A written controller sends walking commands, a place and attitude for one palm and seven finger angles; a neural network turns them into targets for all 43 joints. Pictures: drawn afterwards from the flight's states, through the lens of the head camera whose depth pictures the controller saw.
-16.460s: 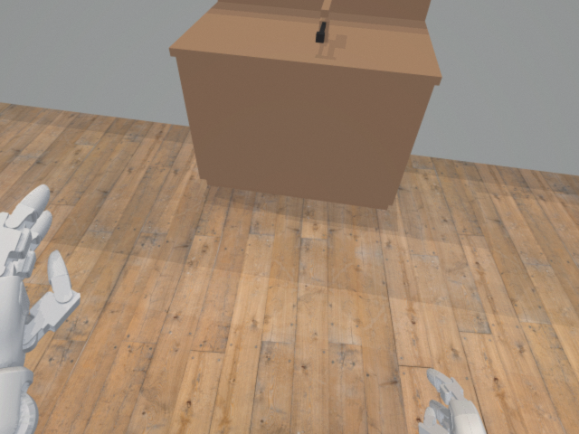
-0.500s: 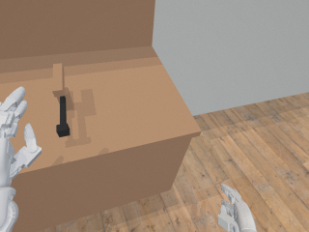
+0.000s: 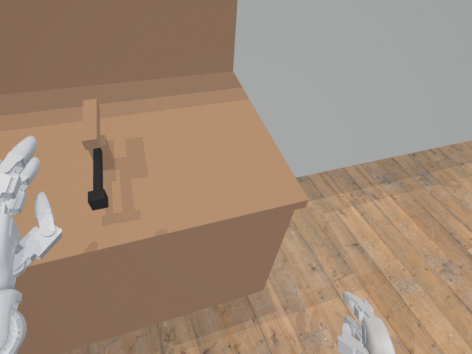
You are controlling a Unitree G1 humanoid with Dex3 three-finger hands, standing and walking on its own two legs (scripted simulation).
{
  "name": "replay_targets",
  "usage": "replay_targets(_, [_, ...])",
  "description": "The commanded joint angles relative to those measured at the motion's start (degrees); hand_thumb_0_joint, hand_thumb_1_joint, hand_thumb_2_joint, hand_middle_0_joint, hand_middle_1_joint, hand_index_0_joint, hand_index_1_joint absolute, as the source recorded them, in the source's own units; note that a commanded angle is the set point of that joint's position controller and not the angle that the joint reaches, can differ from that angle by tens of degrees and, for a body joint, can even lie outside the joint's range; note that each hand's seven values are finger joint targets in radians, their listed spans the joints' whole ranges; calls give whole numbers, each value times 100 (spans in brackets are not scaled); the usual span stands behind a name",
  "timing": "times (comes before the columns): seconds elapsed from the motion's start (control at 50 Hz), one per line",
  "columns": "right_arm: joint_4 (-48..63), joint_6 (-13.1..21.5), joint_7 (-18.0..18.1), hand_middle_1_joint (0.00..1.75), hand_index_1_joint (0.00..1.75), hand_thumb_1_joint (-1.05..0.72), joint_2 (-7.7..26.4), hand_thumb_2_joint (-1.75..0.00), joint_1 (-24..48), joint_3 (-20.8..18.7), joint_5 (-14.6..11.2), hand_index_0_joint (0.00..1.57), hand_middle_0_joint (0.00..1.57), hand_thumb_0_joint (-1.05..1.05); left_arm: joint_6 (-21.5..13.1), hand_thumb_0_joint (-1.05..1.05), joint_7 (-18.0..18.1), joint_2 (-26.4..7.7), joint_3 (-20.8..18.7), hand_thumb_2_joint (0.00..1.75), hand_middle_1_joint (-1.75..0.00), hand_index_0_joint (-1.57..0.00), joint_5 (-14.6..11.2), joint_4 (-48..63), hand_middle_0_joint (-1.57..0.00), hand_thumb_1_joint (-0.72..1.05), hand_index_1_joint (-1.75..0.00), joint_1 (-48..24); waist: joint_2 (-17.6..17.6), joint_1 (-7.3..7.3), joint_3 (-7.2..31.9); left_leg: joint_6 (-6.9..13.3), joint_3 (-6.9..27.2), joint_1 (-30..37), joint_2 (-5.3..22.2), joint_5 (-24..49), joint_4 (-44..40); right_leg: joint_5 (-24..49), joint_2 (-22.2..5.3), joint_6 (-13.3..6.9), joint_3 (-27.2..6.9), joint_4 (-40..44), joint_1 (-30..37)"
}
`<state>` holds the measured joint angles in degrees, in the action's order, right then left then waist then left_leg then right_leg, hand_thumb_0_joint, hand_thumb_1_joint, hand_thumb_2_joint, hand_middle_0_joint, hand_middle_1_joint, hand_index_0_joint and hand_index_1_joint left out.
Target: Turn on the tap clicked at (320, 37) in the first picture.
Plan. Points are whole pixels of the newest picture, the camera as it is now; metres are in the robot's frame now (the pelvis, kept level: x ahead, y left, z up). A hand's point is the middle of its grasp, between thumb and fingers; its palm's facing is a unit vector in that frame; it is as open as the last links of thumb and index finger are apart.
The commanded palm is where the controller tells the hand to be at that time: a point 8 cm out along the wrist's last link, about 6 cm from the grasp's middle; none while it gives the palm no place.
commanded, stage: look again from close up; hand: left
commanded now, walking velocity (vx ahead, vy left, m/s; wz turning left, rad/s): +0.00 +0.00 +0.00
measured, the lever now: (98, 199) +0.36 +0.30 +0.02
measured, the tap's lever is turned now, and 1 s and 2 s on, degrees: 0 0 0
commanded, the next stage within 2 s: turn the palm inward beside the body in 0.04 s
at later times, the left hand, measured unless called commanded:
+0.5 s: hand (75, 253) +0.20 +0.23 +0.14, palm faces +0.45 -0.84 -0.32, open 7.4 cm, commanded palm +0.15 +0.27 +0.16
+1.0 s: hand (92, 262) +0.19 +0.21 +0.13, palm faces +0.51 -0.82 -0.26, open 7.4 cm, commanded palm +0.14 +0.24 +0.15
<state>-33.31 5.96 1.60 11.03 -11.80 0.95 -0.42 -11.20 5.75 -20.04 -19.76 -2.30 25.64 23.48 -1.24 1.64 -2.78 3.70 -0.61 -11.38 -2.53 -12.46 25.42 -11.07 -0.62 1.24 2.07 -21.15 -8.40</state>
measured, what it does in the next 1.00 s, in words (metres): shifts its weight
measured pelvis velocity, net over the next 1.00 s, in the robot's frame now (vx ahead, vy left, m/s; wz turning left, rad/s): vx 0.02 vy -0.07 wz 0.05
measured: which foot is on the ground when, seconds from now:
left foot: down 0.00-1.00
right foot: down 0.00-1.00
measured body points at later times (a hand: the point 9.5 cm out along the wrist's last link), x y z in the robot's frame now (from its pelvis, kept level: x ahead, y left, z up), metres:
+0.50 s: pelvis -0.01 -0.04 -0.02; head -0.02 -0.04 +0.43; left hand +0.17 +0.27 +0.16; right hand +0.19 -0.25 -0.09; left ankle +0.01 +0.07 -0.74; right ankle +0.00 -0.13 -0.74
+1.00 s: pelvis +0.02 -0.07 -0.03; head +0.01 -0.10 +0.42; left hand +0.16 +0.25 +0.14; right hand +0.21 -0.30 -0.11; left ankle +0.01 +0.07 -0.74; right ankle +0.00 -0.14 -0.74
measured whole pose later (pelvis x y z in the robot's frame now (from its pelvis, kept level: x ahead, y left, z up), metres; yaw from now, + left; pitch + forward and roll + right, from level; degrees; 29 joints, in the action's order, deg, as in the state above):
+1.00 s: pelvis +0.02 -0.07 -0.03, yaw +3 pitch +2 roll +1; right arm -38.2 11.3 4.0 14.9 -13.2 -0.2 -0.5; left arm -4.5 4.0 -17.5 -21.9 -11.6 20.4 26.3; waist 2.0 3.7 4.6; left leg -1.4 3.6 -21.4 -0.6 -20.3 39.6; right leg -22.9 2.5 -4.3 4.4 -40.1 -19.5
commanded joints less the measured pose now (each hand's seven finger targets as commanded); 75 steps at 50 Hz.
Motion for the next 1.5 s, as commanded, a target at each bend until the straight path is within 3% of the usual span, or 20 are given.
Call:
replay_targets(0.0, [926, 288, 73, 30, 30, -90, 752, -90, 518, -299, -22, 20, 20, 0, -392, 0, 128, -887, -546, 90, -30, -20, -12, 1186, -20, 90, -30, -418, 449, -18, 750, -343, 590, -238, 559, 590, -692, 687, -142, -195, -236, 113, 536])
replay_targets(0.1, [923, 274, 81, 30, 30, -90, 754, -90, 526, -310, -27, 20, 20, 0, -374, 0, 131, -844, -474, 90, -30, -20, 7, 1186, -20, 90, -30, -537, 439, -28, 654, -311, 593, -306, 559, 212, -760, 514, -137, -196, -271, 159, 487])
replay_targets(0.12, [1811, 117, 477, 30, 30, -90, 1097, -90, -230, 1073, -381, 20, 20, 0, -1233, 0, 227, -5414, -1641, 90, -30, -20, 273, 3107, -20, 90, -30, -5886, 1909, -496, -30, -55, 926, -2114, 505, -1513, -813, -537, 369, 225, -282, -718, 868])
replay_targets(0.14, [671, 266, 355, 30, 30, -90, 695, -90, 438, -177, 264, 20, 20, 0, -167, 0, -61, -2104, -1455, 90, -30, -20, 582, -444, -20, 90, -30, -3802, 1557, 245, 1350, -643, 728, 150, 393, 926, -528, -13, 258, -399, 8, -848, 87])
replay_targets(0.16, [599, 310, 58, 30, 30, -90, 801, -90, 324, -198, 123, 20, 20, 0, 270, 0, -201, -767, -164, 90, -30, -20, -89, -792, -20, 90, -30, -2548, 1277, -116, 1277, -1061, 753, 1004, 477, 2331, -377, 101, 446, -418, 362, -790, -668])
replay_targets(0.18, [604, 383, 0, 30, 30, -90, 1159, -90, 367, -332, 187, 20, 20, 0, 468, 0, -359, -748, -495, 90, -30, -20, -471, -71, -20, 90, -30, -2487, 1029, 114, 1829, -963, 661, 1421, 451, 2428, -234, 255, 377, -331, 190, -760, -781])
replay_targets(0.2, [581, 400, 0, 30, 30, -90, 1176, -90, 543, -308, 120, 20, 20, 0, 743, 0, -457, -952, -593, 90, -30, -20, -650, -307, -20, 90, -30, -1896, 622, 291, 1837, -834, 559, 1222, 393, 2269, -181, 351, 328, -348, 239, -734, -589])
replay_targets(0.22, [632, 354, -91, 30, 30, -90, 1095, -90, 797, -176, 13, 20, 20, 0, 1016, 0, -538, -531, -292, 90, -30, -20, -681, -590, -20, 90, -30, -1403, 498, 262, 1438, -847, 474, 931, 386, 2053, -212, 394, 374, -340, 326, -676, -587])
replay_targets(0.3, [844, 182, -190, 30, 30, -90, 1104, -90, 1131, -153, 64, 20, 20, 0, 962, 0, -384, -810, -261, 90, -30, -20, -170, 354, -20, 90, -30, -1001, 16, 145, 764, -452, 466, -99, 333, 386, -193, 79, 297, -317, 414, -780, -780])
replay_targets(0.32, [844, 151, -156, 30, 30, -90, 1078, -90, 1175, -158, 44, 20, 20, 0, 780, 0, -232, -1325, -782, 90, -30, -20, -205, 617, -20, 90, -30, -930, 168, 222, 873, -414, 377, -124, 304, 196, -145, -48, 341, -331, 345, -787, -726])
replay_targets(0.42, [654, 273, 7, 30, 30, -90, 884, -90, 1016, -174, 169, 20, 20, 0, -187, 0, 297, -1822, -1454, 90, -30, -20, -356, 993, -20, 90, -30, -1437, 730, 211, 1074, -330, 300, -360, 185, -435, 279, -694, 313, -288, 126, -850, -1034])
replay_targets(0.48, [548, 409, 56, 30, 30, -90, 842, -90, 912, -154, 147, 20, 20, 0, -204, 0, 335, -1153, -833, 90, -30, -20, -352, 563, -20, 90, -30, -1388, 865, 79, 913, -244, 238, -539, 97, -753, 557, -1010, 199, -260, 7, -829, -1271])
replay_targets(0.54, [473, 473, 221, 30, 30, -90, 957, -90, 976, -134, 70, 20, 20, 0, 121, 0, 105, -1116, -501, 90, -30, -20, -436, 154, -20, 90, -30, -1804, 509, -69, 544, -167, 212, -817, 42, -1186, 709, -1672, 37, -180, -275, -503, -1447])
replay_targets(0.6, [446, 552, 379, 30, 30, -90, 961, -90, 995, -154, 45, 20, 20, 0, 419, 0, -135, -1259, -456, 90, -30, -20, -505, 137, -20, 90, -30, -1843, 295, 20, 685, -165, 234, -879, 83, -848, 920, -1846, -171, -132, -686, -248, -1208])
replay_targets(0.76, [403, 776, 325, 30, 30, -90, 888, -90, 634, -220, 22, 20, 20, 0, 252, 0, -102, -1211, -1061, 90, -30, -20, -811, 446, -20, 90, -30, -554, -128, 275, 1344, -217, 269, -914, 103, 535, 1123, 1463, -280, 108, -582, -991, -436])
replay_targets(0.88, [436, 817, 277, 30, 30, -90, 912, -90, 485, -270, -11, 20, 20, 0, 287, 0, -91, -881, -991, 90, -30, -20, -974, 513, -20, 90, -30, 34, -128, 238, 1331, -208, 173, -980, 77, 802, 1251, 2357, -274, 172, -452, -1184, -481])
replay_targets(1.24, [519, 1139, 356, 30, 30, -90, 870, -90, 706, -154, -16, 20, 20, 0, 423, 0, 313, -356, -190, 90, -30, -20, -821, 972, -20, 90, -30, -118, 250, 230, 941, -164, 315, -983, 81, -66, 963, -360, 11, -167, -76, -994, -1217])
replay_targets(1.34, [574, 1187, 325, 30, 30, -90, 855, -90, 733, -109, 4, 20, 20, 0, 486, 0, 427, -222, 51, 90, -30, -20, -721, 1331, -20, 90, -30, -109, 605, 231, 1052, -199, 399, -821, 119, -69, 887, -471, 68, -239, 42, -1115, -1278])
replay_targets(1.4, [592, 1187, 317, 30, 30, -90, 896, -90, 719, -111, 26, 20, 20, 0, 560, 0, 460, -155, 96, 90, -30, -20, -750, 1260, -20, 90, -30, 66, 209, 230, 965, -204, 444, -931, 140, -120, 873, -505, 88, -232, 84, -1127, -1274])
replay_targets(1.48, [615, 1170, 312, 30, 30, -90, 875, -90, 755, -100, 20, 20, 20, 0, 665, 0, 516, -81, 143, 90, -30, -20, -756, 1386, -20, 90, -30, 144, 385, 252, 1012, -233, 464, -908, 137, -129, 861, -524, 87, -254, 103, -1154, -1270])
